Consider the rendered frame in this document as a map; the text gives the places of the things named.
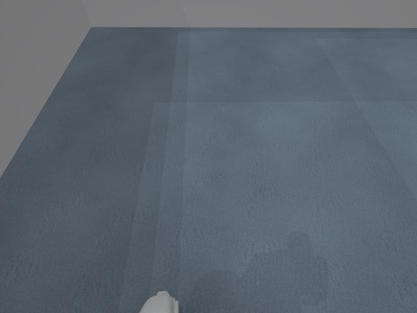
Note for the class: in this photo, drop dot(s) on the robot left thigh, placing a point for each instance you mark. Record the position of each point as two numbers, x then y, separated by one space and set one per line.
160 304

